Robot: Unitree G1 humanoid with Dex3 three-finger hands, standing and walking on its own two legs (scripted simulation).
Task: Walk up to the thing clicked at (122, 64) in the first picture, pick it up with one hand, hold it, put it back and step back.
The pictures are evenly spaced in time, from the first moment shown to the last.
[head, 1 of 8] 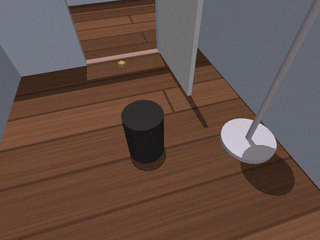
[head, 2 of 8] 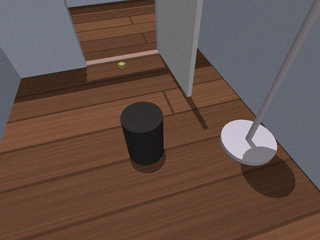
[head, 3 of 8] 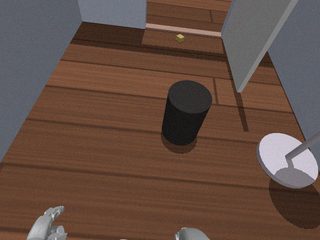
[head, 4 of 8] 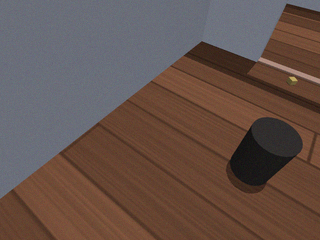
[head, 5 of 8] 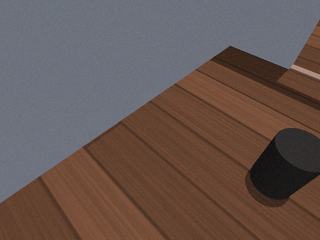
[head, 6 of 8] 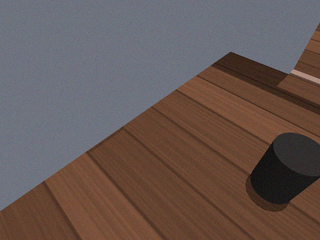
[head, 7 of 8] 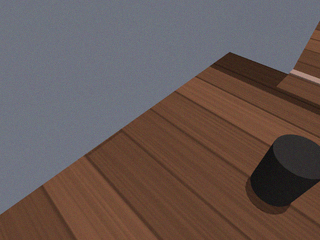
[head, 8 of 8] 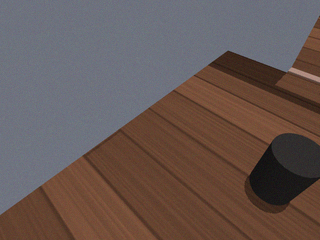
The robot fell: no
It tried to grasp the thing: no
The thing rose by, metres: 0.00
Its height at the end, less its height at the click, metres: +0.00
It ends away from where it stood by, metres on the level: 0.00
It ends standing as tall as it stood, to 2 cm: yes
